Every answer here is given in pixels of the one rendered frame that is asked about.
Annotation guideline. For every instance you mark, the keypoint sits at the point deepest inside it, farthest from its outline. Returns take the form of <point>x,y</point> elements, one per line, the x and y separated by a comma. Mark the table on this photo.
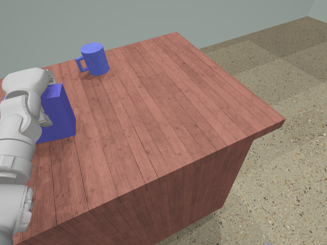
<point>160,139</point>

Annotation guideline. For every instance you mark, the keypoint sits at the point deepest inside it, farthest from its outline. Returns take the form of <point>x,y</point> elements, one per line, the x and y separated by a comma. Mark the left robot upper arm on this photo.
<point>15,211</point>

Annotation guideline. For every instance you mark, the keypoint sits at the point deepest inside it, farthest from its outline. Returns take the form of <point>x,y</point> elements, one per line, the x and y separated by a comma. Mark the left robot forearm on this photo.
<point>19,131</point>

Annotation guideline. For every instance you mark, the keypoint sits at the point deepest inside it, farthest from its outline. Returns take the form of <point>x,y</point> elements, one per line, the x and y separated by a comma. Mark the sponge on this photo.
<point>56,105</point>

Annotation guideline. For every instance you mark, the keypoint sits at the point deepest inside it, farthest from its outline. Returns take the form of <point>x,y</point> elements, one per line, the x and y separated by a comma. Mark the robot left hand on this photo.
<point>35,79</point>

